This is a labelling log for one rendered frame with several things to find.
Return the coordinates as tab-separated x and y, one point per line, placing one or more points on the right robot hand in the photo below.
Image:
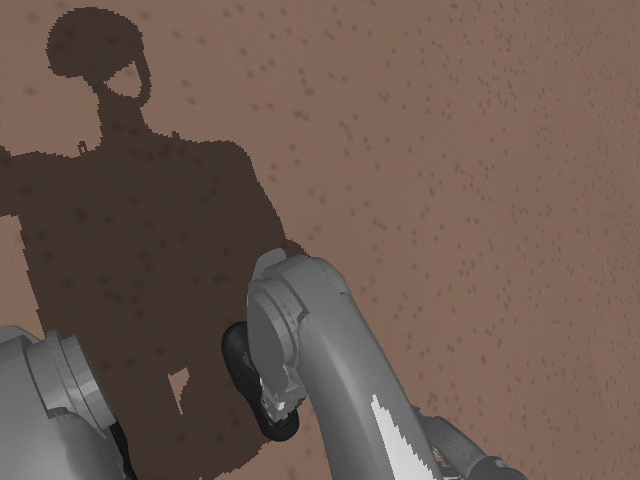
447	442

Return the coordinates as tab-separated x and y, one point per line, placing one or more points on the right robot foot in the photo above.
236	354

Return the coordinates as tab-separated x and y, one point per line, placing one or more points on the left robot foot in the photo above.
122	445

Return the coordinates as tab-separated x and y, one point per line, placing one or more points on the right robot arm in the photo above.
494	468

